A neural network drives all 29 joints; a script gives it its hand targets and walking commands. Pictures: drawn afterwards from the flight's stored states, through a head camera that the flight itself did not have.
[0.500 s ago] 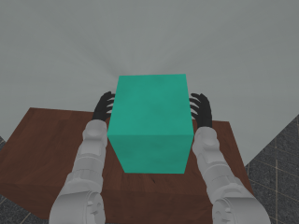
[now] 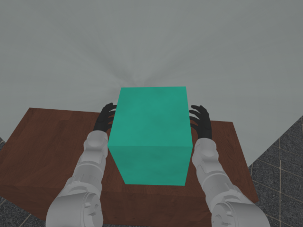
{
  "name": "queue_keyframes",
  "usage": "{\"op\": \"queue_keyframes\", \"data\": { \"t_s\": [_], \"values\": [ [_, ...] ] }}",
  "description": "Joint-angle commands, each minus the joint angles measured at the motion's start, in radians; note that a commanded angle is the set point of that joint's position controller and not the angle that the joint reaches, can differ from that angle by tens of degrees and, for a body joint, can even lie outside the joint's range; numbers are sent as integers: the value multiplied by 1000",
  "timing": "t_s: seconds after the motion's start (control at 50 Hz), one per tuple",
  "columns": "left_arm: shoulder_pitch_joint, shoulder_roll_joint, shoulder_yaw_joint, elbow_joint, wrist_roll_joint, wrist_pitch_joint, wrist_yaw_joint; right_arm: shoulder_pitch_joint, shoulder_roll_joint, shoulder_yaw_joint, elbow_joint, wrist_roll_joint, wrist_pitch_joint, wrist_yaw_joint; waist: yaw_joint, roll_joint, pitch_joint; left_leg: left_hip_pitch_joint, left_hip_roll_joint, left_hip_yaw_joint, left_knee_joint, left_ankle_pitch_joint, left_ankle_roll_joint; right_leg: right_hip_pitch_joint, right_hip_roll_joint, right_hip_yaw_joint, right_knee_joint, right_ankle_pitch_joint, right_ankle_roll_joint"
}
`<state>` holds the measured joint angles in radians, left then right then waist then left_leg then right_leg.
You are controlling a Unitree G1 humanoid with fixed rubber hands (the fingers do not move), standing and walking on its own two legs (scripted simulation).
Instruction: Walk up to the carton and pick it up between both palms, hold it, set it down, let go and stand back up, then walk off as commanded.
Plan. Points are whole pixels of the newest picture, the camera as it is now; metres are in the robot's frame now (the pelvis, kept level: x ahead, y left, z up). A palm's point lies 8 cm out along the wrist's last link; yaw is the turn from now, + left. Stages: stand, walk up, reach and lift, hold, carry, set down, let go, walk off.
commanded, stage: set down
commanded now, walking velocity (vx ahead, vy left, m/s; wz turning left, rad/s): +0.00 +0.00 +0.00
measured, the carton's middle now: (153, 138) +0.39 -0.02 -0.02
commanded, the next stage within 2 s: none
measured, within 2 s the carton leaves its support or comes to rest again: neither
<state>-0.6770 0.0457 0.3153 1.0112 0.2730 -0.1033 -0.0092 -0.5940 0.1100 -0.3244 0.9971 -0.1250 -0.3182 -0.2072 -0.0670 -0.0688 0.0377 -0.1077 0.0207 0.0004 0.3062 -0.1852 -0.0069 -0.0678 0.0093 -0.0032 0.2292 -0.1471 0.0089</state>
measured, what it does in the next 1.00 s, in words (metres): stands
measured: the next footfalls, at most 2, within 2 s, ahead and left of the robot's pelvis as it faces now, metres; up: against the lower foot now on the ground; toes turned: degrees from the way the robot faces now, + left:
none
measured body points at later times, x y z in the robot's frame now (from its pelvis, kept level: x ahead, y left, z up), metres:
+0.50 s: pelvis +0.02 +0.00 +0.00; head +0.07 +0.03 +0.44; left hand +0.43 +0.13 +0.01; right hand +0.38 -0.16 +0.03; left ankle -0.01 +0.12 -0.75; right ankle -0.02 -0.12 -0.75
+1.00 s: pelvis +0.02 +0.00 +0.00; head +0.10 +0.04 +0.44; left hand +0.43 +0.14 -0.01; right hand +0.39 -0.15 +0.01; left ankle -0.01 +0.12 -0.75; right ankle -0.02 -0.12 -0.75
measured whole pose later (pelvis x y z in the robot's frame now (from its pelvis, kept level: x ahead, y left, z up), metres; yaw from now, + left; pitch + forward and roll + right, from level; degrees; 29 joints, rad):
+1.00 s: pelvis +0.02 +0.00 +0.00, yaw +0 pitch +10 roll -1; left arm -0.75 0.07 0.37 1.22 0.27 -0.33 0.00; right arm -0.65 0.13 -0.51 1.15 -0.26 -0.51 -0.20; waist -0.07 -0.07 -0.01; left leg -0.31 0.02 0.00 0.34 -0.20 -0.01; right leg -0.25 0.01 0.00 0.23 -0.14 0.01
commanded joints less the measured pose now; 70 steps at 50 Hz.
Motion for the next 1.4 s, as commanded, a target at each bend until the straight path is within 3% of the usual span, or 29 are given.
{"op": "queue_keyframes", "data": {
  "t_s": [0.0, 0.14, 0.4, 0.56, 0.74, 1.1, 1.16, 1.38],
  "values": [
    [-788, -614, -239, -106, -4, -174, -112, -648, 638, 212, -77, -243, -78, 163, -12, 94, -543, -121, -12, 93, -14, 217, -22, 148, -13, -66, 76, 365, 23],
    [-767, -570, -170, -37, 32, -182, -125, -589, 635, 139, 5, -287, -74, 159, -17, 77, -497, -154, -17, 106, -28, 182, -14, 155, -18, -63, 78, 370, 32],
    [-750, -574, -156, -7, 40, -243, -121, -587, 650, 130, 30, -312, -146, 150, -16, 94, -633, -177, -13, 95, 38, 372, -48, 178, -11, -64, 137, 595, 30],
    [-728, -554, -146, 48, 56, -275, -121, -558, 635, 95, 88, -339, -175, 146, -26, 103, -658, -203, -10, 91, 58, 405, -47, 145, -14, -68, 145, 622, 26],
    [-728, -550, -154, 79, 52, -319, -104, -557, 623, 64, 122, -358, -218, 149, -28, 123, -720, -174, 0, 83, 103, 530, -66, 68, -4, -77, 148, 644, 13],
    [-697, -520, -69, 162, 115, -321, -101, -559, 586, -65, 188, -429, -206, 167, -25, 138, -612, -176, 7, 89, 101, 409, -55, -55, 3, -90, 119, 410, -9],
    [-696, -512, -56, 153, 123, -327, -102, -555, 595, -70, 182, -443, -204, 168, -25, 125, -621, -195, 5, 92, 99, 412, -52, -42, 1, -87, 127, 438, -8],
    [-692, -495, -15, 159, 166, -319, -100, -541, 595, -132, 227, -484, -187, 174, -28, 136, -572, -215, 10, 91, 101, 349, -46, -91, 3, -95, 121, 349, -10]
  ]
}}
